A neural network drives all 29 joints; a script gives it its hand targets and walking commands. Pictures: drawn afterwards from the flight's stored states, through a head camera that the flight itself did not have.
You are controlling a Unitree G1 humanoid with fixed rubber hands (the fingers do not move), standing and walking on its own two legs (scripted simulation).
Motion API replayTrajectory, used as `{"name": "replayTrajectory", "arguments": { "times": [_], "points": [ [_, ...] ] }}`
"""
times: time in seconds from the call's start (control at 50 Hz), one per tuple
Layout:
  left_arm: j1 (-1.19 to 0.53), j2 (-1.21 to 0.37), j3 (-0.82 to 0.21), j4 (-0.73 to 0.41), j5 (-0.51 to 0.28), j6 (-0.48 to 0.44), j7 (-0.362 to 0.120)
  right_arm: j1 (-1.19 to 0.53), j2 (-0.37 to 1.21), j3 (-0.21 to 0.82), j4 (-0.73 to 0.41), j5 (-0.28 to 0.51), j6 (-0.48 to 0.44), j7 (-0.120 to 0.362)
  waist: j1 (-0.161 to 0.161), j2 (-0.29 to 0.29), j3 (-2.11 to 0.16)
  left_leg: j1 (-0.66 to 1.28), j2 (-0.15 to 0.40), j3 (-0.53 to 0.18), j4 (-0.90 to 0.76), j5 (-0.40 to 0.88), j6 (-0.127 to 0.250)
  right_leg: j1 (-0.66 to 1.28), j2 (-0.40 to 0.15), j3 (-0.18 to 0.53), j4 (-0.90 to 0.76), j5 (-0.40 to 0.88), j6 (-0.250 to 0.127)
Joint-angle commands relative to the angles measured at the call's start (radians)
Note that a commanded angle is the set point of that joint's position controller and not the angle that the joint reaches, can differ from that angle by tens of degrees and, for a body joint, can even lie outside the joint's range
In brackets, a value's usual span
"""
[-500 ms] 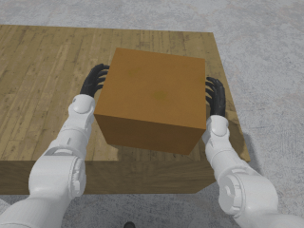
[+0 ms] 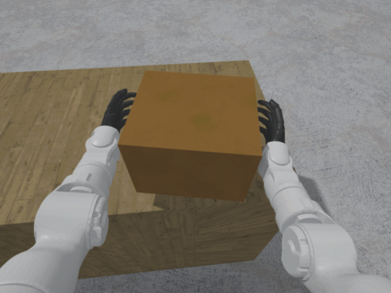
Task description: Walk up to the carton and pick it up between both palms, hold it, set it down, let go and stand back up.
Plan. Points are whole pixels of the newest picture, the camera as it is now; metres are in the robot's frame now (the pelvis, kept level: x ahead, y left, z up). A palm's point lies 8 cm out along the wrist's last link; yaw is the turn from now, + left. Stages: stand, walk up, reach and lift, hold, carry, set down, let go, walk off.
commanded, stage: reach and lift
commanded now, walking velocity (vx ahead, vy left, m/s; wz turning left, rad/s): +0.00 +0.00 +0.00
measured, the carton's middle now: (194, 135) +0.44 +0.01 +0.05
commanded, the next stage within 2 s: hold in 1.94 s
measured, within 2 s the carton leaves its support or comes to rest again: neither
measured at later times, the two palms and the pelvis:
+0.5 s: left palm (102, 122) +0.42 +0.19 +0.14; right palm (276, 129) +0.39 -0.15 +0.13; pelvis +0.02 +0.02 +0.01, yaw +1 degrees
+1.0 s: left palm (97, 137) +0.36 +0.18 +0.16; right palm (288, 131) +0.37 -0.17 +0.15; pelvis +0.00 -0.01 +0.01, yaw +3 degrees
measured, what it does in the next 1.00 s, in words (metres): stands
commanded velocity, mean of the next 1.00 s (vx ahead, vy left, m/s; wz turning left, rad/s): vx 0.00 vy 0.00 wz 0.00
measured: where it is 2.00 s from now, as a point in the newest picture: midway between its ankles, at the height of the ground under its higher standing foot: outside the picture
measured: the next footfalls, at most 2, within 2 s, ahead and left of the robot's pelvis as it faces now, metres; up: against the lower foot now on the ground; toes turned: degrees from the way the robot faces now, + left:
none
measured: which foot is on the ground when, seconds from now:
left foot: down 0.00-1.00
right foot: down 0.00-1.00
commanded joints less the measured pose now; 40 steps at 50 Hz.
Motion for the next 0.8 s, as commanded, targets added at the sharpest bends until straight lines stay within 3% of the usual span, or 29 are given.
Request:
{"name": "replayTrajectory", "arguments": {
  "times": [0.0, 0.12, 0.36, 0.52, 0.78],
  "points": [
    [-0.782, -0.658, -0.15, -0.327, 0.031, -0.092, -0.132, -0.733, 0.757, 0.345, -0.256, -0.077, -0.002, 0.127, 0.005, -0.003, -0.597, 0.261, -0.048, -0.012, -0.032, 0.142, 0.007, 0.428, -0.039, 0.063, -0.003, 0.401, 0.055],
    [-0.681, -0.766, -0.178, -0.388, 0.07, 0.012, -0.117, -0.695, 0.613, 0.35, -0.291, -0.018, 0.054, 0.159, 0.017, 0.064, -0.447, 0.575, -0.002, -0.048, -0.012, 0.333, -0.06, 0.235, 0.021, 0.014, -0.109, 0.16, -0.012],
    [-0.516, -0.887, -0.288, -0.801, 0.109, 0.284, -0.051, -0.655, 0.51, 0.419, -0.472, 0.106, 0.151, 0.183, 0.009, 0.111, -0.388, 0.714, -0.005, -0.08, 0.005, 0.566, -0.125, 0.286, 0.065, -0.005, -0.152, 0.189, -0.003],
    [-0.392, -0.891, -0.34, -1.019, 0.12, 0.453, -0.05, -0.601, 0.496, 0.501, -0.637, 0.157, 0.237, 0.169, 0.0, 0.086, -0.344, 0.716, -0.027, -0.089, 0.002, 0.542, -0.11, 0.327, 0.064, -0.003, -0.152, 0.227, 0.016],
    [-0.252, -0.819, -0.279, -1.15, 0.166, 0.618, -0.112, -0.559, 0.501, 0.564, -0.778, 0.176, 0.321, 0.152, 0.008, -0.007, -0.236, 0.577, -0.069, -0.062, -0.062, 0.286, -0.042, 0.448, 0.033, 0.008, -0.124, 0.307, 0.058]
  ]
}}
